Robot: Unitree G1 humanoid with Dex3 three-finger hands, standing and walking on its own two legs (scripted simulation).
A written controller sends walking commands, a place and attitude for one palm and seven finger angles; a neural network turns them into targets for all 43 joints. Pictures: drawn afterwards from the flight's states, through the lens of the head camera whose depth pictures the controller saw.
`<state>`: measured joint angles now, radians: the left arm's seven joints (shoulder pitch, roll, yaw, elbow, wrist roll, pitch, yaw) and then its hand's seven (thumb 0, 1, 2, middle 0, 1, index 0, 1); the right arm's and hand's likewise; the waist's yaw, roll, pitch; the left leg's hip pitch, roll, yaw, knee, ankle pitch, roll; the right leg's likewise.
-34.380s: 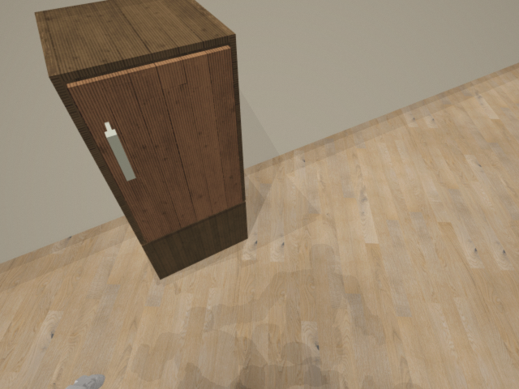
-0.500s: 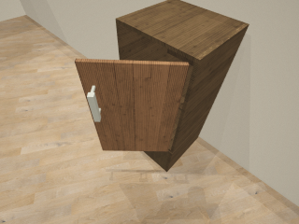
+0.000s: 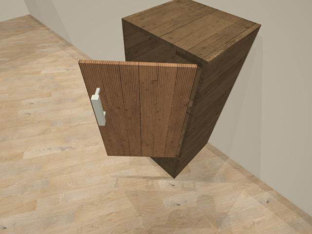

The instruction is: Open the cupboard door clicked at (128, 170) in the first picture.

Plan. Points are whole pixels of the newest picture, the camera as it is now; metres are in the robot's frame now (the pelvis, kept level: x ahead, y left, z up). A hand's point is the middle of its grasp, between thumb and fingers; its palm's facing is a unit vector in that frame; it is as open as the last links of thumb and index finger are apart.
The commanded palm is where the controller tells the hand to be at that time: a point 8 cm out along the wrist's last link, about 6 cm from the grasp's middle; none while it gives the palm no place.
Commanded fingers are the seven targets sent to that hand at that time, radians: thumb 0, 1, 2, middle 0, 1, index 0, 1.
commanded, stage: raise the hand with hooked fingers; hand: left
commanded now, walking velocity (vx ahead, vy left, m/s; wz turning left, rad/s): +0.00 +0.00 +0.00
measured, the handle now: (100, 107) +0.53 +0.24 -0.04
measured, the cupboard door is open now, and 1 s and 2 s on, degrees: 43 43 43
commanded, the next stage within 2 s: none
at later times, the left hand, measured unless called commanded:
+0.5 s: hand (80, 227) +0.15 +0.20 -0.07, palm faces +0.12 -0.99 -0.04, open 9.3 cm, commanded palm +0.14 +0.25 -0.06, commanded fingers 0.00 0.25 0.62 -0.25 -0.72 -0.25 -0.72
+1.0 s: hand (71, 203) +0.20 +0.23 -0.05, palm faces +0.05 -1.00 -0.04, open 12.3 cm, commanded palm +0.17 +0.29 -0.04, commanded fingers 0.00 -0.34 0.37 -0.29 -1.10 -0.29 -1.10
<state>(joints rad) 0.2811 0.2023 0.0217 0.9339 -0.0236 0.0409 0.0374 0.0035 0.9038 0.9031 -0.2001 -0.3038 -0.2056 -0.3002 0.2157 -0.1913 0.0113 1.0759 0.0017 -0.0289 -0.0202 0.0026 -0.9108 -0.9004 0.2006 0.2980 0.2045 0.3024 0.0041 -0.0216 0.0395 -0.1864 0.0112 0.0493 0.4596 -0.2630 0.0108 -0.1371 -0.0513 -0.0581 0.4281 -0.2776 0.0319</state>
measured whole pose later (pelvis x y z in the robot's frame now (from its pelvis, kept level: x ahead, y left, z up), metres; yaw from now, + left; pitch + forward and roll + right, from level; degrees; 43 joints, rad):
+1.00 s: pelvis -0.05 -0.01 -0.09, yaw +0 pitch +15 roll -3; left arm 0.22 0.30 0.33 0.20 -0.33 -0.40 -0.38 0.00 -0.11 0.47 -0.27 -0.96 -0.28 -0.95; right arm 0.26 -0.26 -0.01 0.58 0.03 -0.22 -0.07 0.01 -0.91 -0.90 0.20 0.30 0.21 0.30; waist -0.01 0.01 -0.12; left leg -0.92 0.05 -0.01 1.15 -0.49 0.00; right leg -0.85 -0.03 -0.08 1.10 -0.51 0.01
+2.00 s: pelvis -0.05 -0.01 -0.07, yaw +0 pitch +14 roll -2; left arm -0.01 0.38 0.43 0.43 -0.35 -0.37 -0.47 -0.02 -0.50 0.30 -0.30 -1.20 -0.30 -1.20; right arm 0.27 -0.27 0.02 0.56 0.03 -0.16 -0.08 0.01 -0.91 -0.90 0.20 0.30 0.21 0.30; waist -0.02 0.01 -0.11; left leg -0.85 0.06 -0.01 1.07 -0.46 -0.01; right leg -0.79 -0.02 -0.08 1.02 -0.48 0.00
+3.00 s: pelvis -0.05 -0.01 -0.09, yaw -2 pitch +19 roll -3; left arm -0.54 0.55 0.52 0.94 -0.23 -0.40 -0.48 -0.02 -0.50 0.30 -0.30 -1.20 -0.30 -1.20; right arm 0.32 -0.28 0.03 0.61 0.02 -0.05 -0.07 0.01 -0.91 -0.90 0.20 0.30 0.21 0.30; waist -0.08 0.00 -0.11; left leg -0.99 0.08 0.01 1.13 -0.47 0.00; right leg -0.93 -0.01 -0.06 1.08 -0.48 0.01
